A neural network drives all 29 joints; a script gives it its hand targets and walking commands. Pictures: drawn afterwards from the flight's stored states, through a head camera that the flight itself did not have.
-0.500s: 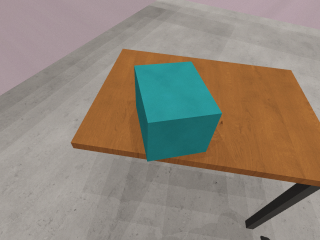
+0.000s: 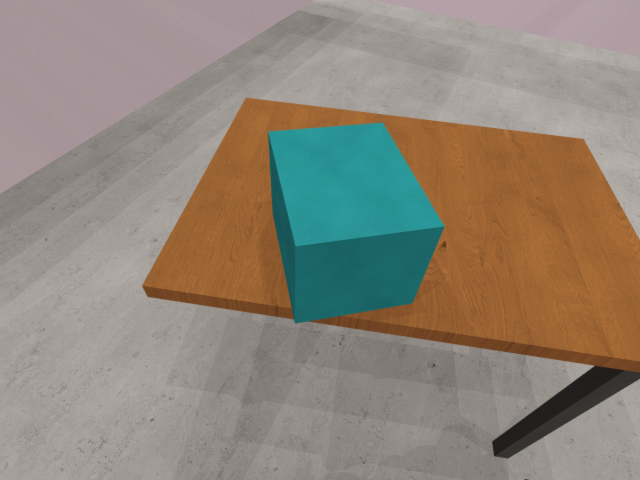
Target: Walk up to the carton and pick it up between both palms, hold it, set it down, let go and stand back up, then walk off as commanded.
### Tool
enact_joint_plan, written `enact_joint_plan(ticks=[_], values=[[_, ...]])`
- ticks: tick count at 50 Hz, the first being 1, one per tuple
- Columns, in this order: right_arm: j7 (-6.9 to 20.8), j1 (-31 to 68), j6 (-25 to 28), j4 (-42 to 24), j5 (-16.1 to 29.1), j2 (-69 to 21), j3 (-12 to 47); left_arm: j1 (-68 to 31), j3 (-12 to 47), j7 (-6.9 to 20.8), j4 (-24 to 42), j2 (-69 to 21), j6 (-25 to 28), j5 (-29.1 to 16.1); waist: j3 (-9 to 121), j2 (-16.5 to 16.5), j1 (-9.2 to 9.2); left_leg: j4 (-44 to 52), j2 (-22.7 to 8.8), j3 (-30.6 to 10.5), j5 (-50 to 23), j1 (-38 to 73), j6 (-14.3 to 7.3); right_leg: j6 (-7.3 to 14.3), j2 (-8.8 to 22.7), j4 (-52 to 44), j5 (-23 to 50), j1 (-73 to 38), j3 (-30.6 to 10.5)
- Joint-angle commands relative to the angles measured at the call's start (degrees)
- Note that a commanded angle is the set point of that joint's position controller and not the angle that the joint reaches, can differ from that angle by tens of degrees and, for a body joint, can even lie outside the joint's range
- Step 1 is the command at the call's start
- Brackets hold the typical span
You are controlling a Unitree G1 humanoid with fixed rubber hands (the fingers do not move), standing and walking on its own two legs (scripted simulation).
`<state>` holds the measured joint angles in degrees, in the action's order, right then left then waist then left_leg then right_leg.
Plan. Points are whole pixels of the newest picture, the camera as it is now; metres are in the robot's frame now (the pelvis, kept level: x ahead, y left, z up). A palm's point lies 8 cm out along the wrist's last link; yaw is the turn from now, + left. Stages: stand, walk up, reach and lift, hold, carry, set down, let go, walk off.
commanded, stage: walk off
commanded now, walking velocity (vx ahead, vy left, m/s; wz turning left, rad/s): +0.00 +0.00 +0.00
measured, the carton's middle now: (340, 218) +0.51 -0.02 +0.01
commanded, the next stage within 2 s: none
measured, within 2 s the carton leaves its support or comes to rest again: neither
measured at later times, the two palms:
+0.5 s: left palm out of the picture +0.00 +0.35 -0.16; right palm out of the picture +0.02 -0.23 -0.09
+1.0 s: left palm out of the picture -0.16 +0.35 -0.16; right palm out of the picture -0.09 -0.25 -0.11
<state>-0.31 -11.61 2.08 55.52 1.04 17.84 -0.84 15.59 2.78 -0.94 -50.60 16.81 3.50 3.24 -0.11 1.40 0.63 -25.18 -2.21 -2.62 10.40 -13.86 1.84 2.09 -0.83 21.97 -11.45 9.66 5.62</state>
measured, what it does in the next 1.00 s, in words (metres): walks backwards: left foot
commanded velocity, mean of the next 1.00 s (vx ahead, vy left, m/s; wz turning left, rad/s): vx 0.00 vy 0.00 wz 0.00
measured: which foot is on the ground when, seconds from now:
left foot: down 0.00-0.14, up 0.16-0.36, down 0.38-1.00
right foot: down 0.00-0.38, up 0.40-1.00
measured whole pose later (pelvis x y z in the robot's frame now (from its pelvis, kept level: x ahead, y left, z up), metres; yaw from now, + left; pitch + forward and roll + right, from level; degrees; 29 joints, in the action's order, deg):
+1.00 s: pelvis -0.22 +0.05 -0.03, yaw +0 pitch -8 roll -1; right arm -2.8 -10.2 -1.7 39.7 1.0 20.1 -4.5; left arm 12.6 1.1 -1.4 -50.6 20.8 -4.2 2.3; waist -12.7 0.9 0.6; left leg -38.9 1.5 0.0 9.1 -22.0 -4.1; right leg 0.1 -8.0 70.8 -26.5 20.8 -1.6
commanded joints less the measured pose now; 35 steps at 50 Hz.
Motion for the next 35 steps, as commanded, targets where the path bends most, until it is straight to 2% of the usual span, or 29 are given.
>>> enact_joint_plan(ticks=[1,2,4,5,7,8,10,11,12,14,15,16,17,18,19,20,21,22,23,24,25,26,27,29,31,32,33,34,35], values=[[0.0,2.4,0.6,-2.2,-1.3,12.0,-1.7,-2.5,-6.2,0.1,-2.5,14.8,0.6,-2.5,2.4,-5.3,-0.94,4.2,-4.3,-4.6,-5.5,3.6,-3.9,0.0,9.9,-5.7,4.2,-2.5,-9.4],[-0.6,3.5,-1.0,-5.2,-2.3,15.6,-4.2,-1.6,-7.7,-0.4,-0.6,19.2,-0.3,-3.6,-5.3,-4.3,0.51,-5.6,-3.1,-2.3,-17.4,-2.0,-3.9,0.4,10.2,2.0,23.2,3.2,-10.8],[-1.0,2.9,-1.8,-6.2,-2.3,14.2,-4.3,-1.6,-8.1,-0.5,0.4,20.1,-0.8,-3.5,-1.4,-2.7,-0.04,-11.5,-2.5,-0.2,-15.0,1.0,-4.3,3.2,12.2,5.4,30.0,4.0,-11.7],[-1.0,2.7,-2.2,-6.7,-1.9,14.1,-4.4,-1.3,-8.1,-0.4,1.3,20.0,-1.3,-3.5,-1.1,-0.4,-0.12,-15.0,-1.2,1.2,-9.5,0.3,-3.9,4.9,13.6,4.1,31.0,4.7,-13.5],[-0.6,1.7,-3.4,-7.7,-2.4,13.7,-4.6,-4.3,-8.5,-0.4,2.4,20.9,-1.8,-2.5,-5.5,4.5,-1.04,-25.0,1.5,1.9,15.3,-1.6,-3.3,9.5,19.6,-0.7,26.2,11.7,-18.3],[-0.8,0.3,-4.0,-8.0,-2.4,14.2,-5.1,-4.3,-8.7,-0.8,2.8,21.1,-2.1,-2.2,-6.6,5.2,-1.08,-31.4,2.1,0.1,21.1,-2.6,-3.2,12.1,22.4,-1.6,23.8,14.0,-21.0],[-0.8,-0.7,-4.8,-8.4,-2.4,14.8,-5.7,-7.1,-8.8,-1.0,4.0,21.0,-2.8,-2.0,-9.3,5.3,-1.98,-34.1,1.3,-2.8,22.1,-2.3,-3.9,12.5,22.9,-2.7,18.1,18.8,-19.9],[-0.7,-1.8,-4.7,-9.1,-2.4,14.4,-5.7,-7.6,-8.5,-1.0,4.8,21.0,-2.8,-1.8,-9.7,4.7,-2.37,-33.2,1.9,-3.3,21.1,-2.1,-4.2,12.4,22.8,-1.1,17.7,19.0,-19.9],[-0.8,-1.6,-4.6,-8.7,-2.1,14.9,-6.3,-7.0,-8.5,-1.1,5.0,20.6,-2.9,-2.0,-10.1,5.8,-1.54,-32.4,2.6,-2.1,20.2,-2.7,-4.0,11.9,21.4,-1.1,17.8,17.3,-18.4],[-1.1,-2.5,-4.5,-8.5,-2.4,14.5,-6.4,-6.6,-8.2,-1.0,4.3,20.0,-3.2,-2.2,-7.2,7.0,-1.49,-21.6,1.2,-0.5,17.0,-3.0,-3.5,9.8,18.8,4.2,25.2,9.9,-15.9],[-1.1,-2.6,-4.1,-8.8,-2.5,13.9,-6.1,-6.9,-7.8,-0.9,4.2,19.0,-3.5,-2.3,-6.0,4.8,-2.06,-13.2,1.4,0.4,13.7,-2.0,-3.5,7.4,16.3,7.8,26.0,8.1,-14.7],[-1.0,-4.3,-3.6,-8.5,-2.2,13.3,-6.4,-6.9,-7.8,-1.1,3.4,18.9,-3.9,-2.7,-2.8,4.0,-2.87,-2.3,0.2,-0.9,4.7,-0.3,-3.5,5.0,13.9,12.7,28.0,4.1,-13.6],[-1.2,-3.6,-3.1,-8.5,-1.8,15.3,-6.9,-6.5,-7.2,-0.4,3.7,17.0,-4.3,-3.6,-2.8,-3.4,-2.57,4.3,-4.2,-6.2,-13.1,0.9,-3.6,0.8,7.0,19.6,19.0,6.2,-8.3],[-1.3,-3.1,-3.0,-9.2,-2.5,17.1,-7.3,-6.6,-7.6,-0.6,5.6,15.6,-4.5,-3.7,-2.6,-9.6,-2.58,2.4,-11.4,-16.0,-30.9,6.1,-4.5,-1.5,-0.2,25.4,-7.2,14.3,-6.7],[-1.3,-1.2,-3.3,-10.0,-2.5,18.5,-7.3,-5.5,-8.5,-1.3,4.8,15.9,-5.3,-3.6,-2.1,-11.0,-2.66,1.6,-15.0,-20.5,-37.5,5.1,-6.7,-2.1,-4.9,33.8,-23.0,17.6,-9.3],[-1.5,-1.8,-3.4,-11.1,-2.0,19.0,-7.1,-3.2,-8.8,-1.9,5.0,16.3,-5.7,-3.7,-1.5,-10.3,-1.74,-0.5,-15.8,-19.8,-40.4,4.1,-7.0,-1.4,-4.9,38.1,-25.3,17.4,-13.1],[-1.9,-0.2,-3.3,-12.1,-2.3,21.2,-7.9,-2.5,-9.0,-2.2,4.7,16.9,-5.7,-3.2,-4.1,-10.3,-3.03,2.2,-18.0,-21.5,-32.6,-0.5,-9.7,-1.3,-5.4,43.9,-24.4,18.3,-14.7],[-2.2,2.6,-3.8,-11.9,-2.3,19.7,-7.4,-2.4,-8.7,-2.2,2.7,16.9,-5.8,-3.5,-7.5,-10.3,-1.57,2.5,-15.0,-18.7,-29.5,-3.5,-8.4,-1.0,-5.7,47.3,-21.4,18.5,-16.1],[-2.6,3.2,-4.0,-11.8,-2.4,19.1,-7.3,-2.1,-9.2,-2.2,1.4,17.4,-6.1,-3.8,-8.4,-9.3,-1.13,2.5,-12.5,-16.1,-27.5,-2.2,-6.8,-1.3,-7.0,49.8,-18.7,20.4,-17.2],[-2.8,3.5,-4.0,-11.8,-2.4,18.0,-7.3,-2.0,-9.0,-2.1,0.2,17.6,-6.5,-4.1,-6.8,-10.3,-0.6,0.8,-10.1,-13.6,-27.5,0.1,-4.8,-1.3,-7.5,51.2,-16.4,21.1,-17.5],[-3.0,3.8,-4.0,-12.4,-2.8,17.8,-7.2,-0.9,-8.9,-2.0,1.1,16.9,-6.6,-3.7,-8.2,-9.9,-0.37,0.4,-10.8,-13.8,-26.9,0.1,-6.0,-1.8,-7.9,53.5,-15.9,21.7,-17.3],[-3.0,3.0,-3.8,-12.5,-2.3,17.9,-7.4,-1.5,-8.5,-2.0,1.7,16.5,-6.7,-3.4,-7.9,-11.4,-0.49,1.3,-10.1,-13.7,-24.2,0.6,-5.0,-1.6,-8.4,53.7,-14.6,22.8,-16.7],[-3.2,3.7,-3.7,-13.9,-2.4,17.5,-7.1,-1.3,-9.2,-1.7,1.9,17.3,-6.8,-3.5,-9.0,-9.3,-0.96,2.0,-11.0,-15.2,-19.6,-0.5,-7.2,-2.4,-8.5,54.8,-14.9,22.1,-17.5],[-3.3,2.9,-3.5,-14.3,-2.9,17.4,-7.1,-2.8,-8.8,-1.8,3.0,16.5,-6.5,-3.3,-9.5,-9.2,-1.16,1.7,-11.6,-16.3,-20.8,1.2,-8.4,-2.4,-9.0,56.0,-14.8,24.2,-17.5],[-3.4,2.1,-3.5,-15.6,-2.7,16.9,-7.2,-2.0,-9.0,-1.3,3.2,17.1,-6.2,-3.0,-5.7,-9.5,-1.33,1.5,-10.7,-16.4,-16.2,5.6,-7.1,-2.1,-9.3,55.1,-13.5,24.0,-17.5],[-3.6,0.9,-3.7,-15.7,-2.7,16.6,-7.1,-2.2,-9.4,-1.3,3.4,17.5,-6.4,-2.9,-4.9,-8.8,-1.87,1.9,-10.0,-17.1,-13.2,7.7,-5.4,-2.1,-9.6,54.5,-13.1,24.5,-18.0],[-3.8,1.3,-3.4,-16.0,-2.7,16.9,-7.5,-2.3,-9.6,-1.1,3.7,17.3,-6.4,-2.8,-5.4,-7.4,-1.89,2.0,-11.7,-18.2,-10.9,5.7,-8.3,-2.5,-9.4,54.7,-13.8,23.2,-17.9],[-3.7,0.7,-3.2,-16.4,-2.6,16.8,-7.1,-2.0,-9.5,-1.2,4.3,17.1,-6.4,-2.8,-6.0,-7.8,-1.71,2.4,-11.6,-18.8,-11.0,4.7,-8.5,-2.3,-9.3,54.9,-14.1,23.9,-17.4],[-3.8,1.0,-3.3,-16.7,-2.7,17.3,-7.5,-1.9,-9.5,-1.1,3.4,17.8,-6.1,-2.5,-6.4,-7.8,-1.88,3.6,-10.9,-19.0,-5.3,3.9,-7.3,-2.3,-9.0,55.4,-13.1,23.2,-17.6]])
